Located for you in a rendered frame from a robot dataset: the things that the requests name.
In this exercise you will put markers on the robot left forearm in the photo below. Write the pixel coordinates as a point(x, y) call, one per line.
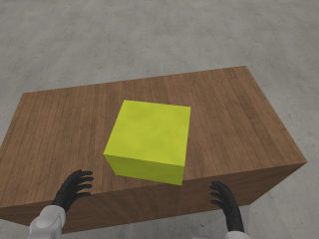
point(48, 225)

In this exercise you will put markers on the robot left hand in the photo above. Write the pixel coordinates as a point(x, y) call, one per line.
point(67, 194)

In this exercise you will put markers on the carton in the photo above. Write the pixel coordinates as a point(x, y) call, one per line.
point(149, 141)

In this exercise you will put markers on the pedestal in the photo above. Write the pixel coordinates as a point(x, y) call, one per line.
point(234, 137)

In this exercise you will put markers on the robot right hand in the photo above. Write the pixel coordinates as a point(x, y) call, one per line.
point(228, 205)

